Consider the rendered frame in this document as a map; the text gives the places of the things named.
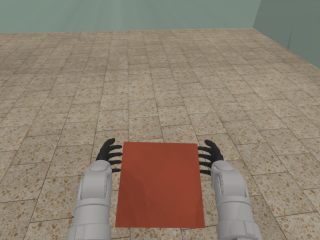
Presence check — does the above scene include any left robot hand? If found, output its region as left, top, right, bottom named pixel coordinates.
left=95, top=138, right=123, bottom=173

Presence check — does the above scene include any robot left forearm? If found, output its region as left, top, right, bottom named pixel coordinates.
left=66, top=160, right=112, bottom=240

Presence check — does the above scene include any robot right forearm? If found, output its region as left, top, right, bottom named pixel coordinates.
left=210, top=160, right=263, bottom=240

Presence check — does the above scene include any carton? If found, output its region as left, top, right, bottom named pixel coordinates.
left=115, top=141, right=205, bottom=228

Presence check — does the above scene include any right robot hand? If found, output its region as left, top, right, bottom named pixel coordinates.
left=197, top=139, right=224, bottom=176

